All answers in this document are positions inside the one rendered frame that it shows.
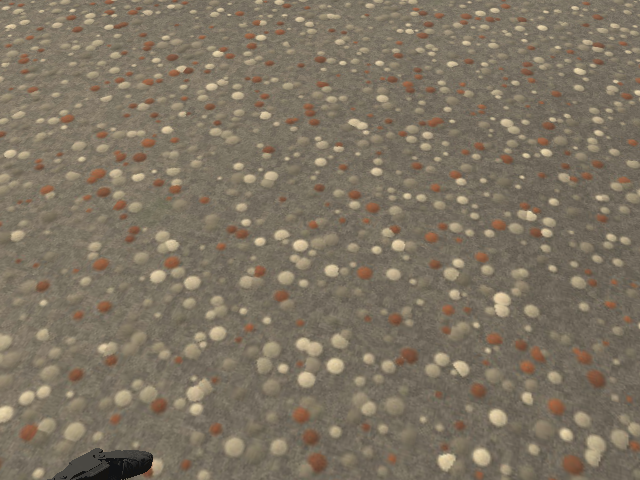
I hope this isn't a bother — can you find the robot left hand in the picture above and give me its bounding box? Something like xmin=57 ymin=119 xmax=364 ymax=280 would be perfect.
xmin=47 ymin=448 xmax=153 ymax=480

